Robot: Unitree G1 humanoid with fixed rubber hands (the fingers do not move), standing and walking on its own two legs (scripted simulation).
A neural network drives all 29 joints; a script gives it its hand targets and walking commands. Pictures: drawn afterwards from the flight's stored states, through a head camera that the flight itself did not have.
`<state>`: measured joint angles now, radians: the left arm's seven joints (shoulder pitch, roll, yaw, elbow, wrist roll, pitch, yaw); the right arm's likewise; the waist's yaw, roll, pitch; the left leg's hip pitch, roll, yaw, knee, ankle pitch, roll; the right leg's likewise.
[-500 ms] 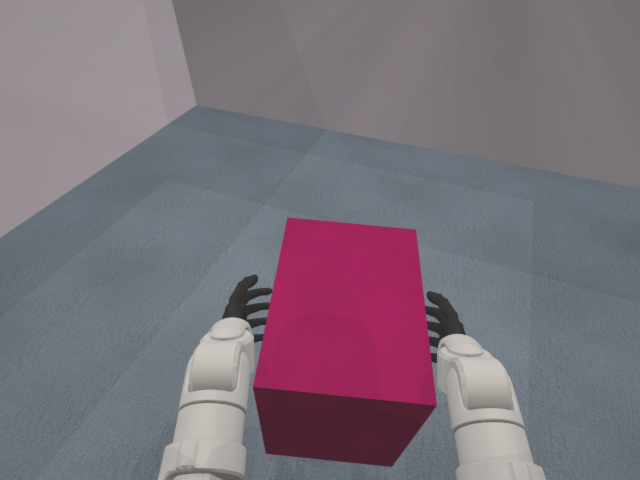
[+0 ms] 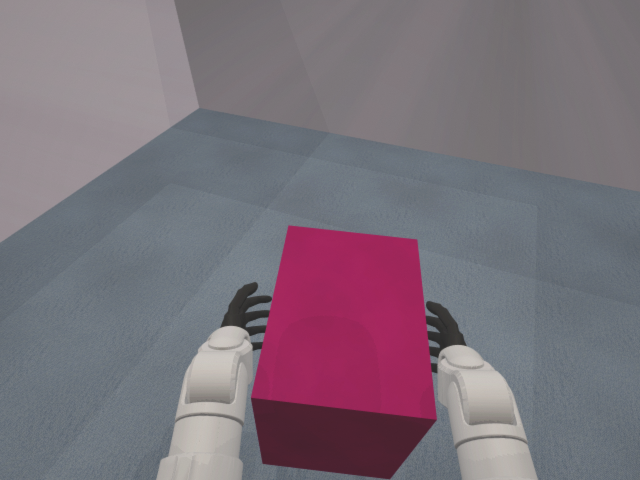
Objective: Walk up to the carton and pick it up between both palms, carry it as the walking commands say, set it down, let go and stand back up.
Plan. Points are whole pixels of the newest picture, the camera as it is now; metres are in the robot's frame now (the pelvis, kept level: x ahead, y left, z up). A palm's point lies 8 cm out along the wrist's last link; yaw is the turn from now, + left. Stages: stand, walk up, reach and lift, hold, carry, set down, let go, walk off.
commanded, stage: hold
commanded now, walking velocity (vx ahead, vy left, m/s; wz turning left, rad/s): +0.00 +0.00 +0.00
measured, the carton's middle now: (339, 352) +0.31 +0.01 -0.03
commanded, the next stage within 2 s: carry in 0.38 s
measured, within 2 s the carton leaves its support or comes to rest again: neither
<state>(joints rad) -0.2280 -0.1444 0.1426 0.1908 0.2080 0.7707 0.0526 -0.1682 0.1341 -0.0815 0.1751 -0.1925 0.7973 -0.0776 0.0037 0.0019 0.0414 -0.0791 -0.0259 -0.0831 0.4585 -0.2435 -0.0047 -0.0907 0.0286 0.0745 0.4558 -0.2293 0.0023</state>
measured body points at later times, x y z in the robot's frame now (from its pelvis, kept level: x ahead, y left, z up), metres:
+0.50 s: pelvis -0.01 +0.00 -0.01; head -0.04 +0.00 +0.44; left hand +0.29 +0.14 +0.05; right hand +0.27 -0.14 +0.04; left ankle +0.01 +0.13 -0.74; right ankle +0.02 -0.12 -0.74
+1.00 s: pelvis -0.03 -0.08 -0.01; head -0.09 -0.07 +0.43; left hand +0.22 +0.06 +0.07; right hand +0.20 -0.22 +0.07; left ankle -0.02 +0.04 -0.74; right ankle +0.02 -0.13 -0.74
